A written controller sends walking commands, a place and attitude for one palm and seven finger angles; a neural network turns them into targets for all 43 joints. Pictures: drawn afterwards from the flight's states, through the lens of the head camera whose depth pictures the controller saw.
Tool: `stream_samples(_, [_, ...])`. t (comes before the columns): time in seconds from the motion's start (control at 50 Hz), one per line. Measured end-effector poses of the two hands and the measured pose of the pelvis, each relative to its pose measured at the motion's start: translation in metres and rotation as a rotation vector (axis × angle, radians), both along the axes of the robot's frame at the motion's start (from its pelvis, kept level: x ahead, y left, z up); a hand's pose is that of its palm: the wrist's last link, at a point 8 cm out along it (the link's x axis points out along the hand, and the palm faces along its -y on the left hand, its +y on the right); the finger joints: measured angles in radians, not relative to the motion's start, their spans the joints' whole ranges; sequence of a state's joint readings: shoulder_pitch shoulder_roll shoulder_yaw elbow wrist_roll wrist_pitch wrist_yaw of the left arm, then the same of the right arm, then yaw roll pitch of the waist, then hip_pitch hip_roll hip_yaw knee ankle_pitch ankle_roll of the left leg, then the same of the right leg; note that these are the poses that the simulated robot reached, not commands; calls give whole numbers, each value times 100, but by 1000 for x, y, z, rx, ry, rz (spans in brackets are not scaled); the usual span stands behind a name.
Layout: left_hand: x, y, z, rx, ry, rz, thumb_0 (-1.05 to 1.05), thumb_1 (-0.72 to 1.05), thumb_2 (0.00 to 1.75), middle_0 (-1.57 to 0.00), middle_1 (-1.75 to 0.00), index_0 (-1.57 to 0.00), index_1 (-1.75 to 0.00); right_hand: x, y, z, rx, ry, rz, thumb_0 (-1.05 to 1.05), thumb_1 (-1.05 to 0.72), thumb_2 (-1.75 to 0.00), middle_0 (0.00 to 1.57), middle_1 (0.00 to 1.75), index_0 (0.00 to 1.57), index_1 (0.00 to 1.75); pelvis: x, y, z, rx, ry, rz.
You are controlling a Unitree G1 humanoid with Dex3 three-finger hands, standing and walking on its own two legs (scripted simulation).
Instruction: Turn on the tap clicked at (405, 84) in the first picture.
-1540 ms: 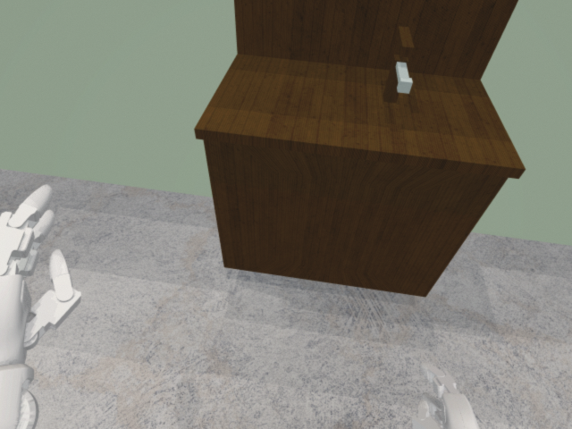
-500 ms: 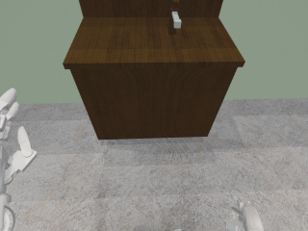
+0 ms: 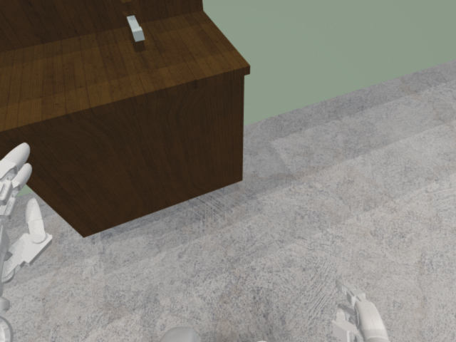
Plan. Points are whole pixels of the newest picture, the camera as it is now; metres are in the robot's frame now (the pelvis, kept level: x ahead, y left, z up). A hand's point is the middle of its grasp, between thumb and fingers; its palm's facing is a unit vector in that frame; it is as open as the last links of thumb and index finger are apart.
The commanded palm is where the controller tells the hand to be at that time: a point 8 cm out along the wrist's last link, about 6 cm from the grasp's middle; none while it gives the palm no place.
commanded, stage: walk to a spot facing it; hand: left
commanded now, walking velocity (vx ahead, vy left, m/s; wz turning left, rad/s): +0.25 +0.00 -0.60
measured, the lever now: (138, 34) +0.87 +0.30 +0.09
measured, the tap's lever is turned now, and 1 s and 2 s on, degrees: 0 0 0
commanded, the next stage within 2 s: turn to face it in 0.66 s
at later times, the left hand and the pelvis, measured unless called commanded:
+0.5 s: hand (146, 167) +0.32 +0.13 +0.18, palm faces +0.14 -0.89 -0.43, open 7.4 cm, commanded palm +0.27 +0.18 +0.18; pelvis +0.03 -0.04 +0.00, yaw -19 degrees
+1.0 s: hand (194, 121) +0.41 +0.07 +0.18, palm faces +0.21 -0.92 -0.34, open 7.4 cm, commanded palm +0.37 +0.11 +0.18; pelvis +0.13 -0.11 -0.01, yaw -18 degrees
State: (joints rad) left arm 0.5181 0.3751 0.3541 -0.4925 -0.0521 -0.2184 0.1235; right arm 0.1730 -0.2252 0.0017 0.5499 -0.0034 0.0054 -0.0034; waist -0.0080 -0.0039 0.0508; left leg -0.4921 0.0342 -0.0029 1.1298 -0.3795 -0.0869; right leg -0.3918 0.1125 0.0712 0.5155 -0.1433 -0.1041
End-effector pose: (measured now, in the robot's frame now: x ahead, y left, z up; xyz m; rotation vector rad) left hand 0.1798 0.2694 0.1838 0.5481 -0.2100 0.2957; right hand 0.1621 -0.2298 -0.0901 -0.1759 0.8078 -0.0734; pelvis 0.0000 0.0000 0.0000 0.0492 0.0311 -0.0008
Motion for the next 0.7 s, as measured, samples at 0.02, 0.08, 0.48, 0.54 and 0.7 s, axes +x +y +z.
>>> stream_samples(0.02, [1,-2,4,10,-11,-15,2,89,90,-22,-30,-21,-30,-5,-7,3,-15,6,-15,1,-91,-90,20,30,20,30,0,0,2,0,6,-12])
stream_samples(0.08, [3,-5,16,22,-64,-49,2,89,90,-22,-30,-21,-30,-19,-25,10,-56,18,-57,1,-91,-90,20,30,20,30,-1,0,5,2,25,-48])
stream_samples(0.48, [99,-82,10,-28,-150,-282,2,89,90,-21,-30,-21,-30,-71,-24,0,39,6,-286,1,-90,-90,21,30,20,30,28,-31,2,-91,-10,-312])
stream_samples(0.54, [130,-119,8,19,-163,-343,1,89,90,-21,-30,-20,-30,-76,-45,-15,56,27,-331,1,-90,-90,21,30,20,30,36,-54,-9,-101,-11,-351])
stream_samples(0.7, [166,-213,1,46,-152,-562,2,89,90,-21,-30,-21,-30,-83,-133,-29,-14,72,-483,1,-91,-90,21,30,20,30,50,-86,-23,-81,-29,-416])
